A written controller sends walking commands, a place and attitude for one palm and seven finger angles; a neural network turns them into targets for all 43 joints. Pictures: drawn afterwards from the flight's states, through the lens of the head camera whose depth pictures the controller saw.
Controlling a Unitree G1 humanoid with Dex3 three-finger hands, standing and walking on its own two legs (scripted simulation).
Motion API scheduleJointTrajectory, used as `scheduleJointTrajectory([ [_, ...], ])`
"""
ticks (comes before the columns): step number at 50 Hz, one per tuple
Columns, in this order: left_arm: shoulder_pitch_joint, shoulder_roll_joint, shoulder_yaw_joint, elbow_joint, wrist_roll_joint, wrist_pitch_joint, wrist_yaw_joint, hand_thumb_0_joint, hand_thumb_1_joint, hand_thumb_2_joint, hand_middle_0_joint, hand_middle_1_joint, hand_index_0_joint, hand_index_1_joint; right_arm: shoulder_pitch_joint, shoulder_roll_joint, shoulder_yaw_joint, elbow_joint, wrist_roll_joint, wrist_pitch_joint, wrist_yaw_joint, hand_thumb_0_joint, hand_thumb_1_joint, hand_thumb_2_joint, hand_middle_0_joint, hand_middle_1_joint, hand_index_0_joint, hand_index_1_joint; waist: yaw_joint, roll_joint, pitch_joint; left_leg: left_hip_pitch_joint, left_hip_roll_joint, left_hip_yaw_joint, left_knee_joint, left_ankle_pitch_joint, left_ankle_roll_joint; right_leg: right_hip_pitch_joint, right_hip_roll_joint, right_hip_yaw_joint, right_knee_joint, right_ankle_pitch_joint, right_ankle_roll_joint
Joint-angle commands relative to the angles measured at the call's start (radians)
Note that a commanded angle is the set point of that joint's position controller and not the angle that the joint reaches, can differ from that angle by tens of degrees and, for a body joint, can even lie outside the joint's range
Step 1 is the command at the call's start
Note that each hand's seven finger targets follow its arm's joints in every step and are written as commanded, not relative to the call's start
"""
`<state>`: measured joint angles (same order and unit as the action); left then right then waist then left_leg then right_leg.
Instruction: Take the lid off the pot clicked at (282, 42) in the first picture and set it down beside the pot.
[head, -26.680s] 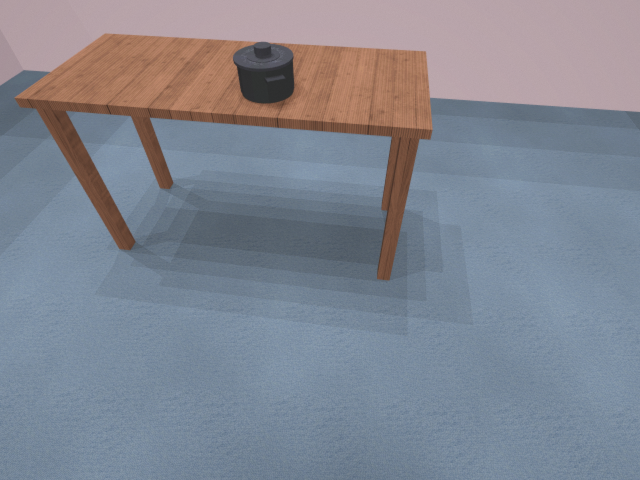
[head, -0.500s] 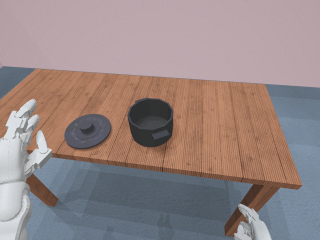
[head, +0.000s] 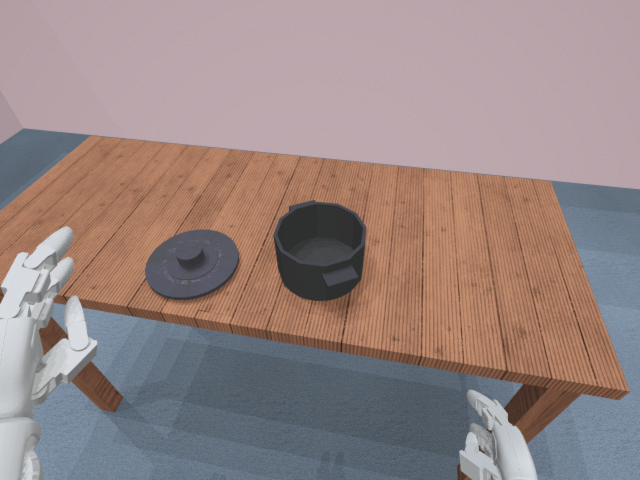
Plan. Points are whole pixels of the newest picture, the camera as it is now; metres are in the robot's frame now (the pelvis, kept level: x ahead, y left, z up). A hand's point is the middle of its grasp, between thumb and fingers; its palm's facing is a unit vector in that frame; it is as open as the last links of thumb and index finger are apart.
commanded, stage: step back with the hand held close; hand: left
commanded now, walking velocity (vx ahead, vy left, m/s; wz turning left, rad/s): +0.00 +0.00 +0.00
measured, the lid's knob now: (190, 253) +0.47 +0.31 -0.04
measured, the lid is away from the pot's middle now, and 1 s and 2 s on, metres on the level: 0.24 0.24 0.24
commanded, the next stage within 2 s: stop stepping back and stand still in 1.76 s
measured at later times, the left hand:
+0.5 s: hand (95, 359) +0.17 +0.24 +0.15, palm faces +0.22 -0.81 -0.54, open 7.4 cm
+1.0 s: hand (11, 434) +0.10 +0.26 +0.16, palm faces +0.38 -0.79 -0.48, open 7.4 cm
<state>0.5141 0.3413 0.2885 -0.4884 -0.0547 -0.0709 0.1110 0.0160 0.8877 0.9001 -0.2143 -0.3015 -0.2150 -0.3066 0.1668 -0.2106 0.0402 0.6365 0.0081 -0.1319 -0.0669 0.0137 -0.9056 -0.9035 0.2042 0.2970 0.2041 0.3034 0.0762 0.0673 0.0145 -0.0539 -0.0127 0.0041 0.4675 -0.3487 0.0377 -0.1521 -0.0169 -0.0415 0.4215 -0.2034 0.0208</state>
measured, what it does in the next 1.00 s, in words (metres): steps on the spot: right foot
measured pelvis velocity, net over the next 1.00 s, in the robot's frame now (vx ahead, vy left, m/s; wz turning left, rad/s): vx -0.09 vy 0.02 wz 0.01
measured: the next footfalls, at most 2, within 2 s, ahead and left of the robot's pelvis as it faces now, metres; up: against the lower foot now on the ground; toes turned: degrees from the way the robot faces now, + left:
right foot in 0.98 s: -0.02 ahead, -0.14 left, +0.00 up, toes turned -6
right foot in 1.68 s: -0.20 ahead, -0.14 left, +0.00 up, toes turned -4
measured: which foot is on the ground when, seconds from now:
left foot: down 0.00-1.00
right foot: down 0.00-0.90, up 0.92-0.96, down 0.98-1.00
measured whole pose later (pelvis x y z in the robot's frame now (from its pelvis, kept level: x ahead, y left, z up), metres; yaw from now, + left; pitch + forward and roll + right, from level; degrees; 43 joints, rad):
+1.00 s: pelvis -0.09 +0.02 -0.02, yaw +0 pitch +0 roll -2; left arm 0.61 0.44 0.43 -0.63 -0.02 -0.25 0.15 0.02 0.88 0.90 -0.22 -0.30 -0.22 -0.31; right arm 0.24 -0.20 -0.01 0.53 0.03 -0.09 -0.07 0.01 -0.91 -0.90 0.20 0.30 0.20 0.30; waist -0.01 -0.03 0.03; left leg -0.39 -0.03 0.03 0.71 -0.32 0.07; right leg -0.38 -0.04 -0.01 0.67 -0.28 0.02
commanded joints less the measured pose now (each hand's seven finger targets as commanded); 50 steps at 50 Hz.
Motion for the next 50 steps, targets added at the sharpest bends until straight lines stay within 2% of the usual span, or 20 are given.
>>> scheduleJointTrajectory([
  [1,-0.062,0.181,0.114,-0.270,-0.001,-0.065,0.009,0.000,0.900,0.900,-0.200,-0.300,-0.200,-0.300,-0.135,-0.114,-0.046,-0.167,0.005,-0.065,0.001,0.000,-0.900,-0.900,0.200,0.300,0.200,0.300,-0.015,0.023,-0.087,-0.058,0.063,-0.028,-0.078,0.362,-0.030,0.063,-0.019,-0.004,-0.019,0.174,-0.058],
  [3,-0.043,0.172,0.111,-0.269,0.001,-0.065,0.010,0.000,0.900,0.900,-0.200,-0.300,-0.200,-0.300,-0.124,-0.109,-0.044,-0.164,0.001,-0.068,0.005,0.000,-0.900,-0.900,0.200,0.300,0.200,0.300,-0.010,0.034,-0.111,-0.046,0.066,-0.030,-0.075,0.425,-0.036,0.074,-0.021,-0.010,-0.017,0.201,-0.057],
  [4,-0.248,0.335,0.300,-0.341,-0.015,-0.135,0.021,0.000,0.900,0.900,-0.200,-0.300,-0.200,-0.300,-0.105,-0.129,-0.045,-0.205,0.010,-0.038,-0.008,0.000,-0.900,-0.900,0.200,0.300,0.200,0.300,-0.036,-0.047,-0.012,-0.090,0.085,-0.017,-0.077,0.283,-0.003,-0.012,-0.062,0.132,-0.060,0.307,-0.055],
  [5,-0.148,0.259,0.258,-0.212,-0.010,-0.143,0.016,0.000,0.900,0.900,-0.200,-0.300,-0.200,-0.300,-0.094,-0.110,-0.048,-0.171,-0.002,-0.023,-0.015,0.000,-0.900,-0.900,0.200,0.300,0.200,0.300,-0.049,-0.149,0.019,-0.104,0.084,-0.027,-0.079,0.234,0.003,-0.023,-0.081,0.131,-0.063,0.321,-0.054],
  [6,-0.141,0.272,0.258,-0.225,-0.009,-0.150,0.013,0.000,0.900,0.900,-0.200,-0.300,-0.200,-0.300,-0.111,-0.117,-0.049,-0.177,0.001,-0.014,-0.014,0.000,-0.900,-0.900,0.200,0.300,0.200,0.300,-0.053,-0.128,0.028,-0.105,0.079,-0.023,-0.082,0.218,0.005,-0.039,-0.086,0.153,-0.069,0.334,-0.058],
  [7,-0.109,0.202,0.206,-0.180,-0.005,-0.149,0.003,0.000,0.900,0.900,-0.200,-0.300,-0.200,-0.300,-0.103,-0.116,-0.050,-0.180,0.000,-0.007,-0.014,0.000,-0.900,-0.900,0.200,0.300,0.200,0.300,-0.062,-0.150,0.011,-0.102,0.084,-0.019,-0.086,0.243,0.006,-0.016,-0.088,0.138,-0.051,0.348,-0.048],
  [11,-0.014,0.161,0.157,-0.217,0.009,-0.168,-0.009,0.000,0.900,0.900,-0.200,-0.300,-0.200,-0.300,-0.123,-0.127,-0.066,-0.203,0.001,0.007,-0.003,0.000,-0.900,-0.900,0.200,0.300,0.200,0.300,-0.060,0.009,-0.118,-0.047,0.122,-0.020,-0.069,0.463,0.016,0.019,-0.098,0.107,0.030,0.447,-0.031],
  [12,0.023,0.145,0.146,-0.228,0.013,-0.173,-0.011,0.000,0.900,0.900,-0.200,-0.300,-0.200,-0.300,-0.118,-0.122,-0.066,-0.215,0.003,0.010,0.003,0.000,-0.900,-0.900,0.200,0.300,0.200,0.300,-0.059,0.010,-0.159,-0.042,0.132,-0.029,-0.062,0.537,0.016,0.030,-0.096,0.081,0.052,0.428,-0.024],
  [16,0.136,0.243,0.252,-0.321,0.024,-0.191,0.008,0.000,0.900,0.900,-0.200,-0.300,-0.200,-0.300,-0.125,-0.118,-0.091,-0.245,0.006,0.032,0.021,0.000,-0.900,-0.900,0.200,0.300,0.200,0.300,-0.057,-0.018,-0.235,-0.076,0.155,-0.061,-0.026,0.625,0.022,0.045,-0.099,0.076,0.101,0.377,-0.025],
  [21,0.172,0.285,0.295,-0.406,0.012,-0.210,0.022,0.000,0.900,0.900,-0.200,-0.300,-0.200,-0.300,-0.112,-0.114,-0.099,-0.270,0.020,0.037,0.016,0.000,-0.900,-0.900,0.200,0.300,0.200,0.300,-0.066,0.067,-0.210,-0.169,0.172,-0.086,-0.012,0.626,0.019,0.022,-0.100,0.061,0.157,0.278,-0.024],
  [22,0.189,0.254,0.274,-0.388,0.007,-0.210,0.021,0.000,0.900,0.900,-0.200,-0.300,-0.200,-0.300,-0.104,-0.102,-0.097,-0.267,0.020,0.035,0.013,0.000,-0.900,-0.900,0.200,0.300,0.200,0.300,-0.069,0.066,-0.189,-0.169,0.176,-0.085,-0.012,0.635,0.017,0.000,-0.096,0.048,0.161,0.236,-0.022],
  [25,0.160,0.232,0.258,-0.346,-0.001,-0.212,0.022,0.000,0.900,0.900,-0.200,-0.300,-0.200,-0.300,-0.086,-0.112,-0.102,-0.257,0.020,0.026,0.008,0.000,-0.900,-0.900,0.200,0.300,0.200,0.300,-0.073,0.081,-0.122,-0.236,0.192,-0.087,-0.028,0.525,0.027,-0.027,-0.090,0.043,0.181,0.138,-0.020],
  [29,0.105,0.195,0.226,-0.278,-0.003,-0.207,0.023,0.000,0.900,0.900,-0.200,-0.300,-0.200,-0.300,-0.061,-0.124,-0.103,-0.242,0.021,0.017,-0.001,0.000,-0.900,-0.900,0.200,0.300,0.200,0.300,-0.080,0.006,-0.063,-0.314,0.186,-0.094,-0.030,0.329,0.035,-0.037,-0.098,0.069,0.178,0.129,-0.025],
  [33,0.040,0.194,0.202,-0.250,0.004,-0.201,0.026,0.000,0.900,0.900,-0.200,-0.300,-0.200,-0.300,-0.042,-0.125,-0.105,-0.244,0.019,0.023,-0.006,0.000,-0.900,-0.900,0.200,0.300,0.200,0.300,-0.094,-0.152,-0.046,-0.333,0.094,-0.068,0.064,0.024,0.021,-0.088,-0.164,0.183,0.063,0.206,-0.059],
  [36,0.021,0.231,0.220,-0.278,0.012,-0.202,0.036,0.000,0.900,0.900,-0.200,-0.300,-0.200,-0.300,-0.031,-0.120,-0.106,-0.245,0.017,0.027,-0.002,0.000,-0.900,-0.900,0.200,0.300,0.200,0.300,-0.099,-0.206,-0.054,-0.293,0.049,-0.053,0.139,-0.132,0.020,-0.174,-0.213,0.268,-0.058,0.000,-0.091],
  [40,0.066,0.230,0.225,-0.325,0.016,-0.216,0.051,0.000,0.900,0.900,-0.200,-0.300,-0.200,-0.300,-0.052,-0.115,-0.097,-0.264,0.020,0.025,0.000,0.000,-0.900,-0.900,0.200,0.300,0.200,0.300,-0.093,-0.133,-0.069,-0.315,0.071,-0.089,0.068,-0.179,0.036,-0.175,-0.182,0.214,-0.041,-0.145,-0.075],
  [41,0.067,0.261,0.250,-0.347,0.023,-0.222,0.058,0.000,0.900,0.900,-0.200,-0.300,-0.200,-0.300,-0.063,-0.122,-0.097,-0.271,0.021,0.023,-0.002,0.000,-0.900,-0.900,0.200,0.300,0.200,0.300,-0.093,-0.065,-0.074,-0.355,0.094,-0.113,0.015,-0.199,0.044,-0.146,-0.156,0.191,-0.001,-0.152,-0.065],
  [45,0.061,0.222,0.256,-0.353,0.040,-0.245,0.067,0.000,0.900,0.900,-0.200,-0.300,-0.200,-0.300,-0.087,-0.123,-0.093,-0.294,0.030,-0.010,-0.005,0.000,-0.900,-0.900,0.200,0.300,0.200,0.300,-0.082,0.168,-0.045,-0.723,0.239,-0.221,-0.190,-0.328,0.106,0.117,-0.023,0.047,0.364,-0.057,-0.004],
  [46,0.047,0.246,0.273,-0.366,0.039,-0.250,0.068,0.000,0.900,0.900,-0.200,-0.300,-0.200,-0.300,-0.084,-0.119,-0.096,-0.287,0.030,-0.019,-0.004,0.000,-0.900,-0.900,0.200,0.300,0.200,0.300,-0.083,0.161,-0.046,-0.715,0.245,-0.227,-0.177,-0.248,0.105,0.101,-0.020,0.050,0.384,-0.056,-0.004],
  [50,0.067,0.216,0.238,-0.344,0.014,-0.251,0.048,0.000,0.900,0.900,-0.200,-0.300,-0.200,-0.300,-0.044,-0.121,-0.110,-0.252,0.022,-0.027,0.003,0.000,-0.900,-0.900,0.200,0.300,0.200,0.300,-0.080,-0.025,-0.054,-0.457,0.202,-0.167,-0.004,0.077,0.056,-0.090,-0.075,0.090,0.217,0.020,-0.032],
])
